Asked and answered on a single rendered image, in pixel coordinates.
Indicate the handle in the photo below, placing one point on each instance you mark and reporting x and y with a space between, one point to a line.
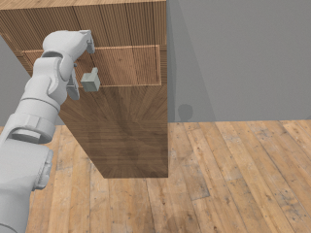
90 81

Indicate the left robot upper arm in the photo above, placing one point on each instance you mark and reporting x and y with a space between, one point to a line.
24 167

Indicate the left robot forearm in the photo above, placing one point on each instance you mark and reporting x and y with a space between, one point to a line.
37 111

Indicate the robot left hand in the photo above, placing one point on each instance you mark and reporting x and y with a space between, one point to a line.
74 43

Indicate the drawer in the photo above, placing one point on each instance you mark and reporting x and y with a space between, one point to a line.
123 65

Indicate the cabinet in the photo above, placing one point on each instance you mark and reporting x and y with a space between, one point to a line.
122 128

